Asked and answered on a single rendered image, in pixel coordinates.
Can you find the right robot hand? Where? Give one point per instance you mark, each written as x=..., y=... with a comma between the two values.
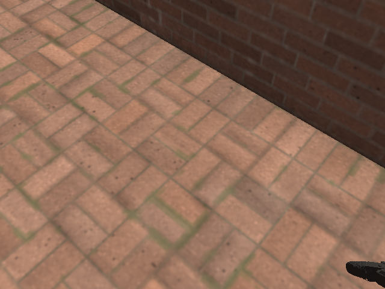
x=373, y=272

